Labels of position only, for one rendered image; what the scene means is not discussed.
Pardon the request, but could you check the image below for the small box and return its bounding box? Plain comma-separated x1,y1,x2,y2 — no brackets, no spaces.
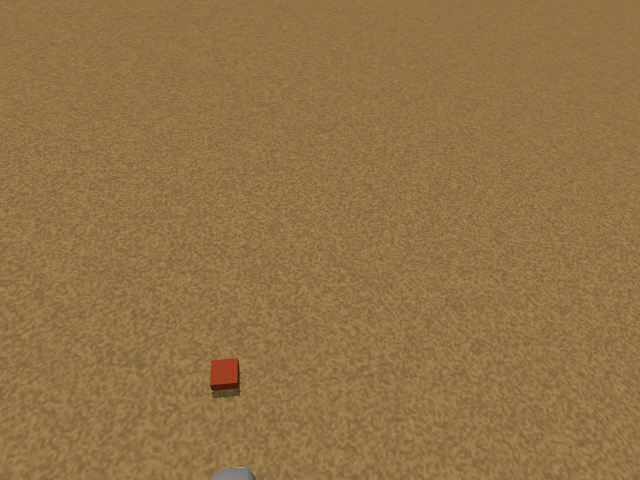
210,358,239,391

